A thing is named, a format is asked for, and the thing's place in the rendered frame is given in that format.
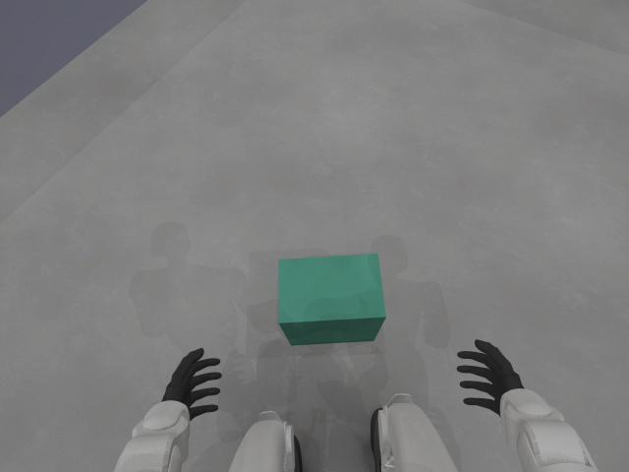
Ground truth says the left robot hand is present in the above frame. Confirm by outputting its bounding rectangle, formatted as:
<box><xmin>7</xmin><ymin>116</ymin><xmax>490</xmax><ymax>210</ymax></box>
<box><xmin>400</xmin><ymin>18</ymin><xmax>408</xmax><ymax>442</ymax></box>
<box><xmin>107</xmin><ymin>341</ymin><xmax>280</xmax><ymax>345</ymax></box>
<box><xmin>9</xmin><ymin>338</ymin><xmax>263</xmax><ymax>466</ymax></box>
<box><xmin>161</xmin><ymin>348</ymin><xmax>222</xmax><ymax>421</ymax></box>

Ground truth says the right robot thigh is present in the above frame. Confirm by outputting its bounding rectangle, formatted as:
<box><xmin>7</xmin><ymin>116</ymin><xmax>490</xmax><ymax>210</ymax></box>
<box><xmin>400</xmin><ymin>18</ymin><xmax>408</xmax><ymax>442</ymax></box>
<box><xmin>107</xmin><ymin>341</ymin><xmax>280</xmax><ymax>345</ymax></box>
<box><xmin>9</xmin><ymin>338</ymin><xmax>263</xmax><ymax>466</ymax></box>
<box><xmin>378</xmin><ymin>403</ymin><xmax>458</xmax><ymax>472</ymax></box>

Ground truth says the right robot shin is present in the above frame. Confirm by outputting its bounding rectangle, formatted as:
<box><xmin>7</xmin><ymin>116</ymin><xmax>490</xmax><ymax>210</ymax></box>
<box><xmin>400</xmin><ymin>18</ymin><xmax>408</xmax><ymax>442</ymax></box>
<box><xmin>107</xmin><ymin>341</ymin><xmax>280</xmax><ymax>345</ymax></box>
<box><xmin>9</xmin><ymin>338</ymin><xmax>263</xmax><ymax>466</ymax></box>
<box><xmin>380</xmin><ymin>393</ymin><xmax>424</xmax><ymax>472</ymax></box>

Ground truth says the left robot forearm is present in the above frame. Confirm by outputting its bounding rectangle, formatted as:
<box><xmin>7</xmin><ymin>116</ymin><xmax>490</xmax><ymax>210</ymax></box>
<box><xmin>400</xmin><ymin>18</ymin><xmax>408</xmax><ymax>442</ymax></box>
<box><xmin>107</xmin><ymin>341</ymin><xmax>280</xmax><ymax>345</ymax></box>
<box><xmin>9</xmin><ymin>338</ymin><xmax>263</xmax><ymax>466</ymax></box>
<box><xmin>114</xmin><ymin>400</ymin><xmax>190</xmax><ymax>472</ymax></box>

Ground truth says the carton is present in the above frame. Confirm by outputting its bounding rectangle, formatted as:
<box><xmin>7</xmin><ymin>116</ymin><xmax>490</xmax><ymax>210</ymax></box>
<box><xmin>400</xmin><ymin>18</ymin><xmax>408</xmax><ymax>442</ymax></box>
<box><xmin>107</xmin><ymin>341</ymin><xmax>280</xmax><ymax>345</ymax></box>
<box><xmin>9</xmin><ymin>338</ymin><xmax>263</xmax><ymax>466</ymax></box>
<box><xmin>278</xmin><ymin>254</ymin><xmax>386</xmax><ymax>346</ymax></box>

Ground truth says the right robot hand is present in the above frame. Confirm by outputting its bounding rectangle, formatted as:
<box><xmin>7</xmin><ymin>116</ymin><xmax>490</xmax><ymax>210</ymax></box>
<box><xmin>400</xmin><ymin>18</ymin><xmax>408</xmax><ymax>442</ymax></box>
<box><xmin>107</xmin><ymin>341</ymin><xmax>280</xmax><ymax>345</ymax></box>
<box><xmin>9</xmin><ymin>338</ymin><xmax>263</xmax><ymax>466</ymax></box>
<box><xmin>457</xmin><ymin>339</ymin><xmax>524</xmax><ymax>417</ymax></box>

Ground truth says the right robot forearm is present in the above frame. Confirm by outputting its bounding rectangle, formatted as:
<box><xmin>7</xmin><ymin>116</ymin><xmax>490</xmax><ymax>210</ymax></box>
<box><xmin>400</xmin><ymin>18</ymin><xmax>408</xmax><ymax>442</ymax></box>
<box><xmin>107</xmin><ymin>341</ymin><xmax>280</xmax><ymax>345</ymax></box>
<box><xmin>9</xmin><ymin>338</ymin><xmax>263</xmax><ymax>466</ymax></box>
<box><xmin>500</xmin><ymin>388</ymin><xmax>599</xmax><ymax>472</ymax></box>

